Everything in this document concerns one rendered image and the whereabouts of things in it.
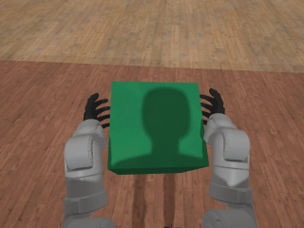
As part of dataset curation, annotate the robot right upper arm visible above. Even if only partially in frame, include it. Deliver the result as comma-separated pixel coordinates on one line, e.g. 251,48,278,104
201,208,257,228

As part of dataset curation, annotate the robot left upper arm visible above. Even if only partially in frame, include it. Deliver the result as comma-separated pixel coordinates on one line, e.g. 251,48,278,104
67,217,116,228

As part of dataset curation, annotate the robot right forearm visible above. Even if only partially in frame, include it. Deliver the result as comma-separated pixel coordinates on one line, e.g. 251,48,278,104
203,113,257,228

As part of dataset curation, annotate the carton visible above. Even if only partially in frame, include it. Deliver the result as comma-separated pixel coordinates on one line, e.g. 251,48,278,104
107,81,209,175

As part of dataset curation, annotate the robot left forearm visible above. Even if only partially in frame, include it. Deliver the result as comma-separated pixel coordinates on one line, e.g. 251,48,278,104
62,119,108,228

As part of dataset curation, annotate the robot right hand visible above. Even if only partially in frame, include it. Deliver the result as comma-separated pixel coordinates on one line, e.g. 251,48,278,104
199,88,225,125

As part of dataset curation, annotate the robot left hand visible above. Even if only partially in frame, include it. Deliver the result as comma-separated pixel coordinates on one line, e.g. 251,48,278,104
83,93,111,128

